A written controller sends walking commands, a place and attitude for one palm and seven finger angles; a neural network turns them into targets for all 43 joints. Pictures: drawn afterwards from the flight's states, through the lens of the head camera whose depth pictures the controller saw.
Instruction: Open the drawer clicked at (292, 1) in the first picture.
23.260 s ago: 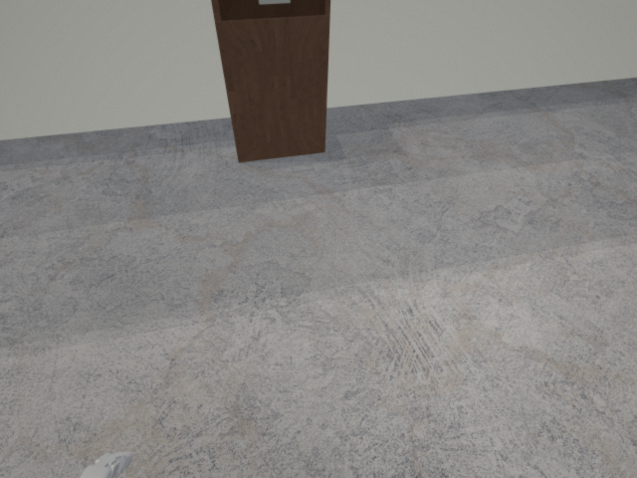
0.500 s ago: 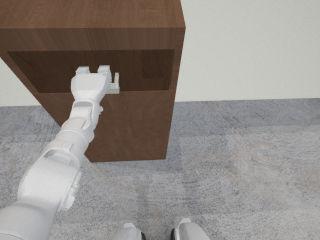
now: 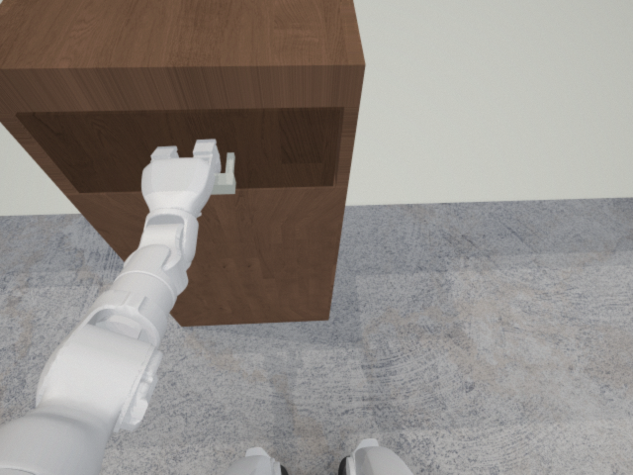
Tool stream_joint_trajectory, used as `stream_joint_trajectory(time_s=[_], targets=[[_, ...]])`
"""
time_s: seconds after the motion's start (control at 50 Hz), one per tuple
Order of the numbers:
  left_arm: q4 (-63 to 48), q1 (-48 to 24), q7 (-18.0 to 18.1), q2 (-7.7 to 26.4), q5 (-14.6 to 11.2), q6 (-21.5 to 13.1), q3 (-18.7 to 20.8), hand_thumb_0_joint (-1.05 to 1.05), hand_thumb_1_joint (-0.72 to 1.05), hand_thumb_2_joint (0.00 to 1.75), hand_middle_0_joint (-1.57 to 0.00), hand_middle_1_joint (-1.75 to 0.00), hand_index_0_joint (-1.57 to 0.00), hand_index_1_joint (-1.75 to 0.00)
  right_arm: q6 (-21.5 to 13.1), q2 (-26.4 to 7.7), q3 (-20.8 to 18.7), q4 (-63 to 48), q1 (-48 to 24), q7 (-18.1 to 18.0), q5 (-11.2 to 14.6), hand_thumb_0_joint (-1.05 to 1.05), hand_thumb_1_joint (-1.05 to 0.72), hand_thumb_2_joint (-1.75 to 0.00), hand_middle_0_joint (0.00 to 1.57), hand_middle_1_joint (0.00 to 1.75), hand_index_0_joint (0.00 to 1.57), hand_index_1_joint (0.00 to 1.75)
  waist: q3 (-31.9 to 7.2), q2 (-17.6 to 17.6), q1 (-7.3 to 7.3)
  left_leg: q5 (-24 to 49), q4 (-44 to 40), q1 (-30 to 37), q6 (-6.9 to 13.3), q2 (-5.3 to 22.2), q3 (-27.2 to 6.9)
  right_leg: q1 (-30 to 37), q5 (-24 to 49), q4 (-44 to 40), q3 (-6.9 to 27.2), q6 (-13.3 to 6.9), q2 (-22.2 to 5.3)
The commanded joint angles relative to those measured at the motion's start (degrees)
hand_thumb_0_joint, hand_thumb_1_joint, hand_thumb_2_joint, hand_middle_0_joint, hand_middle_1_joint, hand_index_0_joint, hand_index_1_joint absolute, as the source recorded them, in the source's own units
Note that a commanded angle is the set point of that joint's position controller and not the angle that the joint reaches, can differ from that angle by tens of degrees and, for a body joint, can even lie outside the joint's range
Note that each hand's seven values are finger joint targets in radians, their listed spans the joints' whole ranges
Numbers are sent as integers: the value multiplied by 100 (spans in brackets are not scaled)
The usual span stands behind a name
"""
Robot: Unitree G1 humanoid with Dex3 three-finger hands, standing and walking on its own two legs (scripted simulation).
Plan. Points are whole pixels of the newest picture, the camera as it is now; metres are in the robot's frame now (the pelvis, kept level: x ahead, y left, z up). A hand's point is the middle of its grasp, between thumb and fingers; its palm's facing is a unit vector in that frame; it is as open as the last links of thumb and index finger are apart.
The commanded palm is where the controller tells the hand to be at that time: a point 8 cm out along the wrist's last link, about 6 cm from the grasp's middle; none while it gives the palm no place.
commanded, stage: pull the drawer open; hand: left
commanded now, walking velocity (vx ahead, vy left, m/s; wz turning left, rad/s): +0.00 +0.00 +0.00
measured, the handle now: (193, 172) +0.52 +0.15 +0.03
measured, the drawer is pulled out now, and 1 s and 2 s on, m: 0.00 0.01 0.18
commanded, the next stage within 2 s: none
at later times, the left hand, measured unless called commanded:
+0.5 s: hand (190, 207) +0.48 +0.16 +0.01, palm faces +0.00 -0.02 -1.00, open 5.3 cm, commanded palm +0.46 +0.17 +0.05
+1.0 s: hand (192, 209) +0.47 +0.15 +0.01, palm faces -0.05 -0.03 -1.00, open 5.3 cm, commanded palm +0.44 +0.16 +0.05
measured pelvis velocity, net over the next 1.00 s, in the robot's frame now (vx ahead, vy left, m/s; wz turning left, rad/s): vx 0.03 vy -0.02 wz -0.01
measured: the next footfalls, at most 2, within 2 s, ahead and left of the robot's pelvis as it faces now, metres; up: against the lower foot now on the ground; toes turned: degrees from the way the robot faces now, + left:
none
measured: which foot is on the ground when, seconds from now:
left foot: down 0.00-1.00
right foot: down 0.00-1.00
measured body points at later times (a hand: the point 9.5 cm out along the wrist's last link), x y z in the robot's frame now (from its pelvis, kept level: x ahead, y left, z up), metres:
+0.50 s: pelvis +0.05 -0.01 +0.01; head +0.13 -0.02 +0.45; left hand +0.47 +0.16 +0.06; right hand +0.13 -0.27 -0.13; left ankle +0.02 +0.09 -0.69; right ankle +0.03 -0.11 -0.69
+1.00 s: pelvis +0.03 -0.02 +0.01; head +0.12 -0.04 +0.45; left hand +0.47 +0.15 +0.06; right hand +0.06 -0.29 -0.13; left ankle +0.02 +0.09 -0.69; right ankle +0.03 -0.11 -0.69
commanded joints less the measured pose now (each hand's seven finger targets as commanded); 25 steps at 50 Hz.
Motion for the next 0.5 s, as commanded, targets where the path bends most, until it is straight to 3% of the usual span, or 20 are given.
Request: stream_joint_trajectory(time_s=[0.0,0.06,0.12,0.2,0.22,0.28,0.32,0.38,0.42,0.44,0.48], targets=[[-808,-1844,-89,1454,-91,96,614,0,90,90,-40,-135,-40,-135,-70,-855,-325,-418,543,-51,-15,0,-90,-90,20,30,20,30,-2102,-293,83,544,-694,1201,5,-103,-253,1354,427,-806,218,-60,173],[-1139,-1341,-99,1138,-70,-57,509,0,90,90,-40,-135,-40,-135,-38,-794,-381,-498,472,-10,-15,0,-90,-90,20,30,20,30,-2277,-117,242,904,-711,1435,-27,-94,-217,1496,769,-774,202,-96,186],[-1270,-874,-85,935,-69,-156,505,0,90,90,-40,-135,-40,-135,-24,-770,-420,-527,398,31,-17,0,-90,-90,20,30,20,30,-2122,-310,316,1118,-728,1491,-34,-75,-205,1583,977,-787,191,-113,201],[-1646,-291,-54,759,-65,-211,474,0,90,90,-40,-135,-40,-135,3,-745,-486,-595,310,99,-19,0,-90,-90,20,30,20,30,-2153,-344,435,1493,-749,1676,-38,-52,-139,1767,1389,-780,190,-121,210],[-1755,-115,-38,930,-62,-225,677,0,90,90,-40,-135,-40,-135,28,-761,-497,-594,293,110,-25,0,-90,-90,20,30,20,30,-2265,-407,519,1708,-732,1697,-47,-56,-150,1906,1608,-733,193,-136,206],[-2066,390,-7,702,-20,-170,548,0,90,90,-40,-135,-40,-135,74,-735,-523,-639,208,164,-30,0,-90,-90,20,30,20,30,-2200,-488,555,2095,-733,1790,-62,-46,-114,2038,2092,-728,205,-121,200],[-2370,574,16,722,-15,-120,594,0,90,90,-40,-135,-40,-135,106,-746,-543,-648,130,196,-33,0,-90,-90,20,30,20,30,-2230,-525,572,2418,-718,1865,-68,-45,-103,2194,2483,-717,233,-124,184],[-2064,-1374,157,877,196,-13,383,0,90,90,-40,-135,-40,-135,122,-778,-534,-325,336,148,-54,0,-90,-90,20,30,20,30,-1718,-444,5,2155,-589,1764,-57,-49,-178,1543,2213,-698,186,-72,170],[-1940,-1321,204,1127,235,75,628,0,90,90,-40,-135,-40,-135,115,-786,-552,-289,334,126,-90,0,-90,-90,20,30,20,30,-1901,-467,98,2246,-541,1833,-47,-75,-162,1624,2237,-684,201,-94,175],[-1766,-1233,208,1257,248,155,723,0,90,90,-40,-135,-40,-135,140,-769,-534,-296,335,109,-93,0,-90,-90,20,30,20,30,-2102,-313,174,2280,-539,1841,-62,-108,-148,1736,2285,-627,219,-96,165],[-1813,-1469,136,819,159,214,379,0,90,90,-40,-135,-40,-135,155,-712,-535,-310,331,110,-106,0,-90,-90,20,30,20,30,-2312,-206,93,2457,-485,2043,-78,-115,-167,1706,2411,-606,194,-91,161]])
